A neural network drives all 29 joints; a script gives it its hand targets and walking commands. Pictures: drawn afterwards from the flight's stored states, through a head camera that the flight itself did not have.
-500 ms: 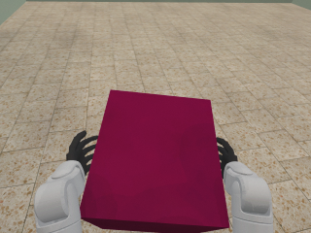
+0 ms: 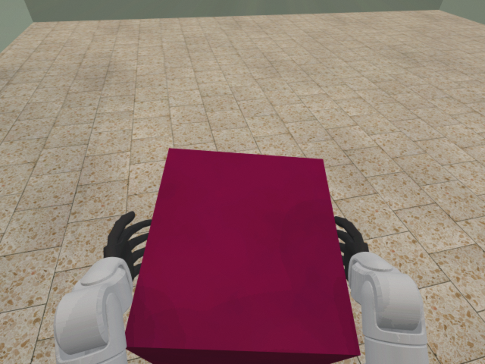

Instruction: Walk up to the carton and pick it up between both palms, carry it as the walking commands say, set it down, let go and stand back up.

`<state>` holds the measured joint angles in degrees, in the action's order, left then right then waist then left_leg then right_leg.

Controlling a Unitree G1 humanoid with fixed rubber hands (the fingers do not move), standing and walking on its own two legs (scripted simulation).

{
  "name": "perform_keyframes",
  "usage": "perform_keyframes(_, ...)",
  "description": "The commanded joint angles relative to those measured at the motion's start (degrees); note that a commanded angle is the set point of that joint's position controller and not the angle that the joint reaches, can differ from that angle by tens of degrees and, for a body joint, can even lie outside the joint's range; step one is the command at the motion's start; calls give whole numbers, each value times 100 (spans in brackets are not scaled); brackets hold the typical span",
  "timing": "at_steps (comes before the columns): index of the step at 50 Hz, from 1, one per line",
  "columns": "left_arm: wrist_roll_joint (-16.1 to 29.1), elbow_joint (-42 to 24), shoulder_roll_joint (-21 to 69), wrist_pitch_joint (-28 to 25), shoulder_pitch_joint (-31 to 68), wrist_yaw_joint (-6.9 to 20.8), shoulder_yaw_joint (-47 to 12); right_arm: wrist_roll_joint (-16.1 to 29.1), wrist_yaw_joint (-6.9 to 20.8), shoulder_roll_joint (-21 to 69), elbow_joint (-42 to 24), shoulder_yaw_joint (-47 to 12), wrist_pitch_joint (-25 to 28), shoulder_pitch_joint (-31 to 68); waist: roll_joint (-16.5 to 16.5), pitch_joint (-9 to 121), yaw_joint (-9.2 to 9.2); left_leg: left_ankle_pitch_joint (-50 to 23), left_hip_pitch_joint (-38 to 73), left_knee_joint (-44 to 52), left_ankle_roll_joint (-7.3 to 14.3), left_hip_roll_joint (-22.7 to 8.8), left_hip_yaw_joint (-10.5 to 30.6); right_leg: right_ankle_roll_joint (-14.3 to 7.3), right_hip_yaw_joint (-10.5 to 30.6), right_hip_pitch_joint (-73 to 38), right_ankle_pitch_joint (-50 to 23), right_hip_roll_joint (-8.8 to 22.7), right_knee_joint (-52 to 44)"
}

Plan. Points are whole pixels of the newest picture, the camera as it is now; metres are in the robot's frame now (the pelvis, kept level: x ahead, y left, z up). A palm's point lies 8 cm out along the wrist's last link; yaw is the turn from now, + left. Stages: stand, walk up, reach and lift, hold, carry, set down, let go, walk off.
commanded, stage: carry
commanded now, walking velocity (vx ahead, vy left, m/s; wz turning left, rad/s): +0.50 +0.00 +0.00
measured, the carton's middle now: (238, 269) +0.29 +0.00 +0.01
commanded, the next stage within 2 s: none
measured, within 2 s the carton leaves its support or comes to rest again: neither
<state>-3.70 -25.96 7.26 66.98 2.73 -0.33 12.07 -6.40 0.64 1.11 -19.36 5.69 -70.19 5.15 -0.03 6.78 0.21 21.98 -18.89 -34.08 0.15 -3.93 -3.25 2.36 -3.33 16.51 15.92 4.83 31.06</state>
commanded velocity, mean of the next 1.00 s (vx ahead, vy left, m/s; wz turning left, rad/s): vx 0.50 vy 0.00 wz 0.00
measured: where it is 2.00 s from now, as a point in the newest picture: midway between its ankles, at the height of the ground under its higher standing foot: (236, 214)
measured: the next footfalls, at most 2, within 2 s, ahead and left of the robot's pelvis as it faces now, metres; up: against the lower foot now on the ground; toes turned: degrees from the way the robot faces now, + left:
left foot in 0.52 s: +0.28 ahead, +0.13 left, +0.00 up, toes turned +10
right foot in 0.92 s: +0.59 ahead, -0.11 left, +0.00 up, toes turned -10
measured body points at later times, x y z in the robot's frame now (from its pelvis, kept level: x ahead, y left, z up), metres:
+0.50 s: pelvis +0.16 +0.01 +0.01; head +0.15 +0.02 +0.46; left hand +0.41 +0.20 +0.10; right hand +0.42 -0.15 +0.09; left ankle +0.23 +0.13 -0.72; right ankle +0.07 -0.11 -0.73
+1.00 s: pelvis +0.47 -0.01 -0.01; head +0.46 -0.03 +0.44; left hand +0.73 +0.16 +0.09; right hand +0.73 -0.19 +0.06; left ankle +0.26 +0.12 -0.69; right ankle +0.55 -0.10 -0.73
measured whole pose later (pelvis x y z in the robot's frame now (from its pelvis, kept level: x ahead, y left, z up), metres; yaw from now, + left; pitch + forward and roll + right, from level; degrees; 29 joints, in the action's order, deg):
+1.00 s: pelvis +0.47 -0.01 -0.01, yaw +1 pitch +2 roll -1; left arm -3.6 -24.7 7.3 64.1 4.8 0.0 11.1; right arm -7.2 0.7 1.8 -22.0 7.8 -69.1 5.7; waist -3.4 3.3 0.2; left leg 25.3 -3.0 -44.0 -1.2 -7.4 -5.4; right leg -4.6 -12.6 24.1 9.0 1.8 31.7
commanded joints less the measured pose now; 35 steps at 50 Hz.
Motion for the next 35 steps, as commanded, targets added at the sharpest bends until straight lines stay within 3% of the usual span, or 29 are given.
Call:
perform_keyframes(1,1977,-139,4182,289,2593,1342,-4739,2432,1055,4919,-1087,-3743,351,2982,-527,440,118,1669,704,1670,365,-529,1107,13,-182,916,2299,-61,-35)
perform_keyframes(2,2019,-289,4219,254,2584,1345,-4777,2295,1044,4653,-991,-3586,343,2542,-1744,445,194,2405,1431,2430,646,-1237,2348,140,-526,1771,1588,-389,1026)
perform_keyframes(3,2011,-35,4164,254,2552,1334,-4687,2342,993,4702,-1108,-3730,371,3022,-1481,619,125,1986,1801,2432,914,-1661,2841,5,-273,2123,1402,-240,1402)
perform_keyframes(4,2002,-175,4021,256,2544,1335,-4700,2300,977,4753,-1005,-3687,344,2758,-1251,439,146,1535,1347,2514,900,-1619,2713,-36,96,2043,1055,-58,1532)
perform_keyframes(5,1997,-76,4049,259,2553,1352,-4583,2257,989,4617,-1140,-3760,306,2798,-398,810,75,1168,1202,2553,858,-1529,2232,-85,-113,1446,1043,-164,1287)
perform_keyframes(6,1940,142,3983,267,2213,1343,-4562,2257,972,4614,-1046,-3709,333,2751,-923,842,103,1069,1023,2398,696,-1247,1522,-19,-320,1082,907,-215,738)
perform_keyframes(7,2113,64,4222,200,2371,1358,-4642,2276,974,4701,-1336,-3796,365,2981,-717,630,-8,870,951,2198,631,-1124,1187,-75,-469,702,873,-328,-257)
perform_keyframes(8,2123,30,4250,224,2480,1329,-4683,2360,1010,4792,-1359,-3834,367,3207,-1424,549,-25,1089,737,2071,462,-769,631,30,-782,256,94,-487,-806)
perform_keyframes(9,2239,-120,4168,207,2607,1278,-4818,2258,1003,4616,-1467,-3778,398,3024,-944,363,-30,982,194,1668,343,-553,427,11,-961,-657,123,-634,-1152)
perform_keyframes(10,2206,-156,4202,188,2826,1234,-4742,2240,1019,4751,-1130,-3752,361,3009,-626,603,-75,853,-323,904,286,-456,145,-142,-666,-1591,32,-361,-1291)
perform_keyframes(11,2037,-17,4122,208,2406,1247,-4661,2204,1027,4637,-1189,-3725,349,2921,-66,1058,-157,977,-844,83,164,-203,-123,-339,277,-2167,454,146,-1600)
perform_keyframes(12,1951,52,4052,195,2341,1278,-4619,2301,1063,4641,-1061,-3727,278,3073,1105,750,-152,1077,-1983,-1113,-48,281,-573,-935,2636,-2295,2224,1587,-2445)
perform_keyframes(13,1899,193,3900,172,2123,1274,-4577,2252,1126,4477,-1076,-3772,271,2910,999,372,-100,625,-2385,-1807,107,-275,73,-1363,3216,-2043,2226,2245,-2576)
perform_keyframes(14,1858,85,3940,157,2115,1265,-4512,2272,1138,4548,-1114,-3857,264,2833,1142,361,-90,372,-2574,-2151,183,-324,166,-1399,3214,-2004,2256,2197,-2772)
perform_keyframes(16,2052,-184,4194,159,2604,1268,-4676,2345,1099,4748,-1394,-3887,326,3106,631,303,-117,-142,-2279,-1573,128,-352,103,-1017,1953,-2047,896,1754,-2675)
perform_keyframes(18,2005,-49,3988,116,2155,1267,-4622,2282,1014,4707,-1104,-3858,350,2720,1011,481,-135,-287,-1684,-619,76,-227,-132,-804,649,-1970,-249,1058,-2445)
perform_keyframes(19,2111,-351,4250,97,2476,1287,-4725,2254,1017,4650,-1233,-3852,380,2804,821,577,-115,-211,-945,-245,109,-43,-214,-709,391,-1574,-422,962,-2387)
perform_keyframes(20,2121,-380,4063,106,2452,1320,-4708,2421,991,4927,-1430,-4000,430,3054,1118,611,-145,-344,-1189,68,66,265,-527,-701,317,-2217,-1351,929,-2133)
perform_keyframes(22,2268,-651,4153,104,2514,1339,-4841,2397,969,4932,-1579,-3917,440,2854,1178,834,-139,-1016,-419,539,142,267,-689,-699,85,-2020,-1518,1073,-1959)
perform_keyframes(23,2155,-670,3894,123,2321,1319,-4792,2262,943,4692,-1673,-3865,427,2528,958,889,4,-1162,194,923,192,340,-840,-682,-72,-1664,-1242,916,-1753)
perform_keyframes(24,2204,-765,3958,169,2438,1332,-4876,2297,934,4823,-1672,-3869,384,2572,932,928,-44,-1428,921,1134,177,417,-857,-564,-250,-1294,-1293,729,-1395)
perform_keyframes(25,2244,-888,3965,202,2535,1342,-4922,2328,943,4797,-1453,-3782,356,2292,429,1321,43,-1296,1868,1186,261,388,-817,-376,-605,-932,-1428,513,-647)
perform_keyframes(26,2038,-473,3877,258,2360,1350,-4827,2217,901,4457,-1659,-3649,379,2416,-410,1558,250,-714,2855,1079,377,-204,-4,-185,-673,-136,-571,347,523)
perform_keyframes(27,2045,-531,3663,284,2101,1360,-4805,2125,889,4428,-1179,-3604,295,1909,-1206,1685,224,354,3431,1913,912,-1442,2273,-36,-736,1203,949,-134,1722)
perform_keyframes(28,2145,-760,3684,259,2649,1386,-4804,2093,918,4537,-1238,-3680,334,2157,-1246,1285,120,861,3184,2501,1273,-1990,3268,-199,-164,2038,2160,-306,2307)
perform_keyframes(29,2035,-111,3793,326,2270,1413,-4598,2024,868,4310,-1214,-3641,381,2259,-1255,768,84,578,2529,2411,1420,-2051,3186,-263,369,2233,1846,81,2804)
perform_keyframes(32,2027,56,3972,199,2213,1475,-4574,2245,919,4767,-1654,-3902,458,2738,-284,1089,116,-318,2339,2418,1073,-1708,1743,-215,220,1958,1225,255,2098)
perform_keyframes(34,2180,-277,4282,77,2635,1413,-4875,2280,1036,5003,-1544,-3860,502,2802,-1089,807,104,-1357,2581,2436,722,-1405,981,-116,6,1974,246,193,1692)
perform_keyframes(35,2022,-422,4169,57,2583,1370,-4747,2279,1052,4991,-1334,-3917,460,2697,-654,1044,64,-1364,2249,2441,831,-1340,740,-86,-16,1504,137,181,1323)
